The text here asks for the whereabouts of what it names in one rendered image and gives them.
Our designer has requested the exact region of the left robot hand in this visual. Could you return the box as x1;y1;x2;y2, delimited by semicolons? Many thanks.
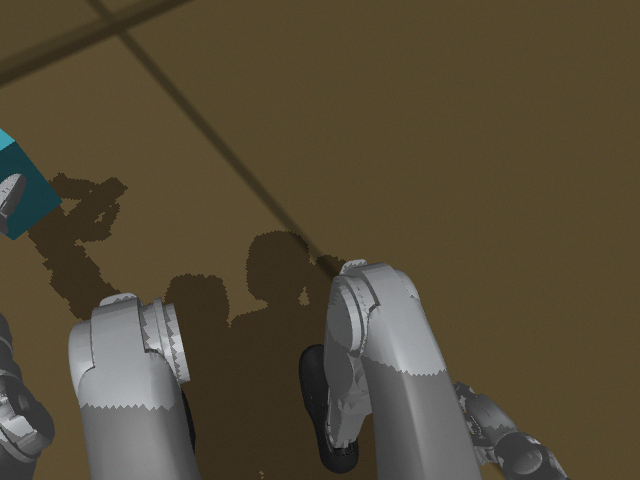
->
0;174;27;235

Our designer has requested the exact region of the carton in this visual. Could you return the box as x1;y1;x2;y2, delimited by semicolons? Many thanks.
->
0;129;63;241

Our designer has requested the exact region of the left robot arm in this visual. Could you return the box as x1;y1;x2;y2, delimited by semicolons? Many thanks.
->
0;313;55;480

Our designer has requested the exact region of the right robot hand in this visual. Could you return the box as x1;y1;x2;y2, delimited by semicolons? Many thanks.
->
453;381;521;466

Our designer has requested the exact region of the right robot arm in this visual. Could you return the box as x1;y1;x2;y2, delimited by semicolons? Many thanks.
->
494;432;572;480

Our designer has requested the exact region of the right robot foot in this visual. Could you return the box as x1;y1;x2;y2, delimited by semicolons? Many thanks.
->
299;344;359;474

